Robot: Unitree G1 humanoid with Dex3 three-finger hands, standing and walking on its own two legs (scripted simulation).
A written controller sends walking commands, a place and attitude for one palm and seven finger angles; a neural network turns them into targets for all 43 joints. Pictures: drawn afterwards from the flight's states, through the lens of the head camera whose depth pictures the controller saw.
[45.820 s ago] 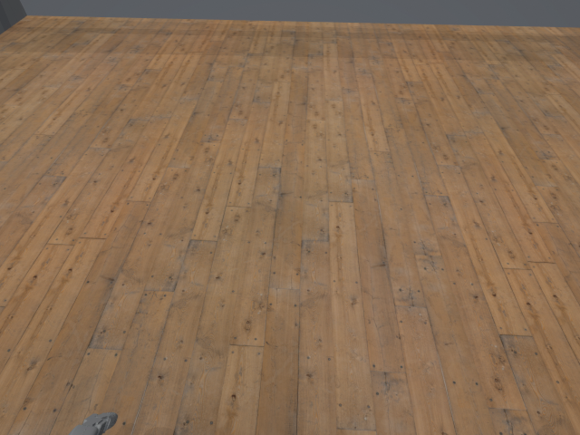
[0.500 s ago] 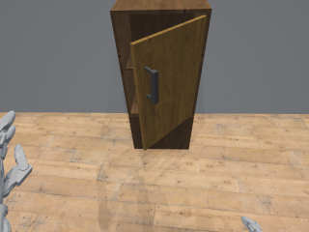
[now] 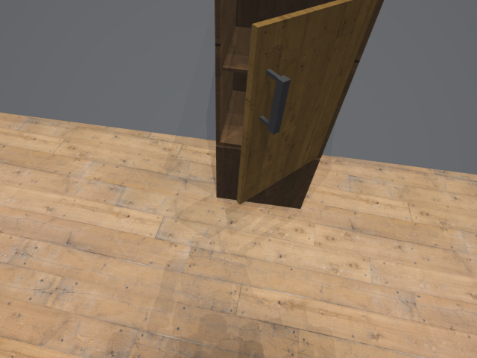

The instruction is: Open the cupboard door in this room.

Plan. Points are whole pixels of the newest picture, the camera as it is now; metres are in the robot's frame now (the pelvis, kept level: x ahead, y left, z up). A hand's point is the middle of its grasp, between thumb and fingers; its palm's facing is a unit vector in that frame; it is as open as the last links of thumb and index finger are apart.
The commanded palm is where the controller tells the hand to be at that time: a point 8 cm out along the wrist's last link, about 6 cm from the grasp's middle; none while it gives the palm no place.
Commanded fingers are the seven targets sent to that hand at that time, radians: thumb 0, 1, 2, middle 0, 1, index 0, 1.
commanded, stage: let the arm hang, fingers relaxed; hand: left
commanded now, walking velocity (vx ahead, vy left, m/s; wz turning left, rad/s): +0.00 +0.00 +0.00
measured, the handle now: (272, 102) +0.64 -0.03 +0.07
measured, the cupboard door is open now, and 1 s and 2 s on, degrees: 45 45 45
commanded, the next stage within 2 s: look to check the result in 0.74 s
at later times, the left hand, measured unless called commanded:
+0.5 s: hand out of the picture +0.00 +0.23 -0.16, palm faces -0.01 -0.96 -0.27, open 7.3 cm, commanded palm none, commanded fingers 0.00 0.90 0.90 -0.20 -0.30 -0.20 -0.30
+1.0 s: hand out of the picture +0.03 +0.23 -0.15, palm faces -0.02 -0.96 -0.28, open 7.3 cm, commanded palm none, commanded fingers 0.00 0.90 0.90 -0.20 -0.30 -0.20 -0.30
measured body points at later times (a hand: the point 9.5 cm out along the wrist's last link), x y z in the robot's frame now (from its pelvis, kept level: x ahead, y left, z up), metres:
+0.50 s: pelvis -0.02 +0.02 +0.01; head -0.02 +0.01 +0.46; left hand +0.00 +0.28 -0.14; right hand -0.02 -0.21 -0.15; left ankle +0.02 +0.13 -0.73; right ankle -0.02 -0.10 -0.73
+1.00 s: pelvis -0.02 +0.01 +0.01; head +0.00 +0.00 +0.46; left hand +0.03 +0.28 -0.13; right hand +0.00 -0.24 -0.15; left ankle +0.02 +0.13 -0.73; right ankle -0.02 -0.10 -0.73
